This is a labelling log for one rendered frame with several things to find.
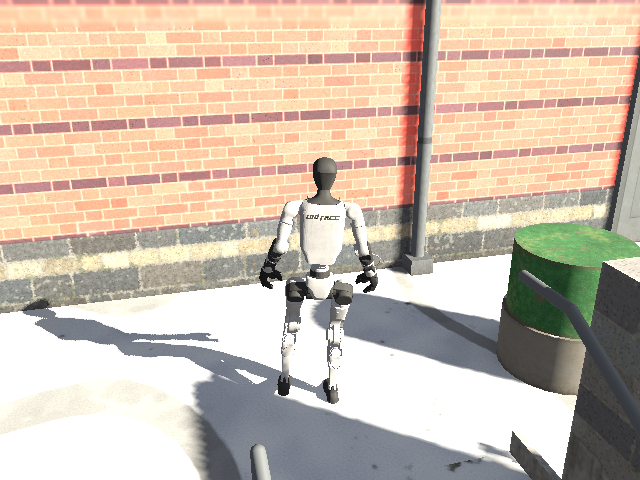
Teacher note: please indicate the humanoid robot head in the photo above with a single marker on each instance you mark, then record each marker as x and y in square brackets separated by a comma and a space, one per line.
[324, 174]

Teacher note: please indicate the right robot forearm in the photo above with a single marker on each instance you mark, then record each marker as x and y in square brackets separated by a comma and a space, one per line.
[368, 263]

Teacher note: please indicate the left robot forearm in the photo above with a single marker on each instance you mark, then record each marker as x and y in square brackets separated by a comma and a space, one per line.
[271, 260]

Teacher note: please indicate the robot right hand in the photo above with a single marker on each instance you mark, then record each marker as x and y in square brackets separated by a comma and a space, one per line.
[373, 280]

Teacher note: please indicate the robot right upper arm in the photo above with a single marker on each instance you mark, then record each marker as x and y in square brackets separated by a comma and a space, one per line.
[354, 212]

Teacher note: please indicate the robot left upper arm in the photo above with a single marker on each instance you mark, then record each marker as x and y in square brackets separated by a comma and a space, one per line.
[290, 210]

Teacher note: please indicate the robot left hand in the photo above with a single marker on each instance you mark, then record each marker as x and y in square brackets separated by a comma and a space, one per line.
[263, 278]

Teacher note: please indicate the robot right thigh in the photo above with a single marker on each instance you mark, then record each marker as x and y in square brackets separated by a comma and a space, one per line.
[342, 297]

